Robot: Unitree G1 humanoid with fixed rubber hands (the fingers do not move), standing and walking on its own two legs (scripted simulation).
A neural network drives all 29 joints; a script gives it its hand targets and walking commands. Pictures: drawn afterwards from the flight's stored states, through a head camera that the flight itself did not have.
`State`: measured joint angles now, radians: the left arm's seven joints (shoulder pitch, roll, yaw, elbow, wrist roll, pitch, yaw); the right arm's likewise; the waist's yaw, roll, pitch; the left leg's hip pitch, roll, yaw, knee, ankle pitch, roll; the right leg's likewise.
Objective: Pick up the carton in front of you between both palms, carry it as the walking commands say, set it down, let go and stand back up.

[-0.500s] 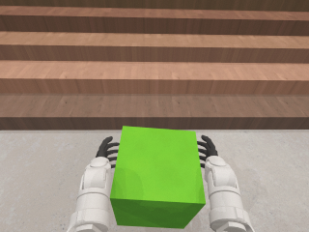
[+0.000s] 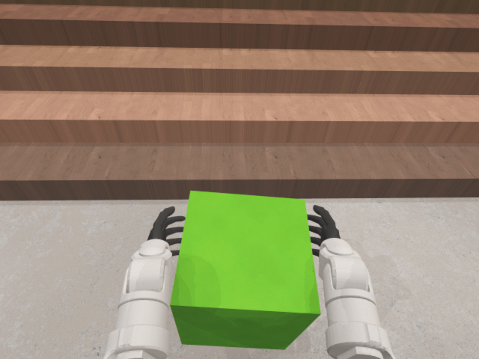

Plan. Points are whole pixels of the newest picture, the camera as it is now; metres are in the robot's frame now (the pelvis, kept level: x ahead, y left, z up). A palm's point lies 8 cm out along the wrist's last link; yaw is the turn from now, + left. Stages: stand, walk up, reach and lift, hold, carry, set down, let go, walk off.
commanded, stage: reach and lift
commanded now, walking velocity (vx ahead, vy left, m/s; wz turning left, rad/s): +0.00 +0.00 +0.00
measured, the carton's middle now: (240, 275) +0.29 +0.01 -0.05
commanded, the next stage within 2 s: hold in 0.34 s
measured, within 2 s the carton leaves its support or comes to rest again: neither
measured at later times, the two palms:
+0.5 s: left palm (158, 245) +0.29 +0.15 +0.05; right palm (335, 243) +0.29 -0.15 +0.06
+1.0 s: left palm (157, 245) +0.29 +0.15 +0.05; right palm (335, 245) +0.29 -0.15 +0.06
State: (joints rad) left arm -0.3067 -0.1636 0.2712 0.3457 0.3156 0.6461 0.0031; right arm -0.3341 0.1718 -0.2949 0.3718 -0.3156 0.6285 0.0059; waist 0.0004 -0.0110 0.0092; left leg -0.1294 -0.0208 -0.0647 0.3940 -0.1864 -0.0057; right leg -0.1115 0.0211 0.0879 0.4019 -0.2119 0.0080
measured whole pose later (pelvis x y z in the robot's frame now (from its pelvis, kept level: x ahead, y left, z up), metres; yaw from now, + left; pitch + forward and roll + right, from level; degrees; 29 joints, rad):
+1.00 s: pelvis -0.01 +0.00 +0.00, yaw +0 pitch -8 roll +0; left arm -0.31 -0.17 0.25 0.28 0.32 0.76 0.00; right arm -0.33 0.17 -0.28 0.29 -0.32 0.74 0.01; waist 0.00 -0.01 0.02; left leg -0.05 -0.02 -0.07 0.36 -0.17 -0.01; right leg -0.04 0.02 0.09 0.37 -0.19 0.01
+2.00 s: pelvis +0.05 -0.02 +0.00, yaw -1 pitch +4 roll +1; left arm -0.17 -0.13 0.10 -0.10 0.15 1.00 0.08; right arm -0.18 0.12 -0.13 -0.12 -0.14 1.01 -0.06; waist -0.01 -0.01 -0.15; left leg -0.45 0.05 0.08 0.78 -0.38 0.00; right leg -0.18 -0.01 -0.05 0.34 -0.24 -0.03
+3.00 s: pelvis +0.64 -0.05 -0.01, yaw -3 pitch +5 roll +0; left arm -0.47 -0.08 0.16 -0.36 0.07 1.29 0.12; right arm -0.47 0.09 -0.17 -0.40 -0.09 1.30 -0.12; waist 0.03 0.02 -0.05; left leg -0.62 0.08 0.14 0.62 -0.07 0.04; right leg -0.03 -0.02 -0.21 0.31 -0.36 -0.02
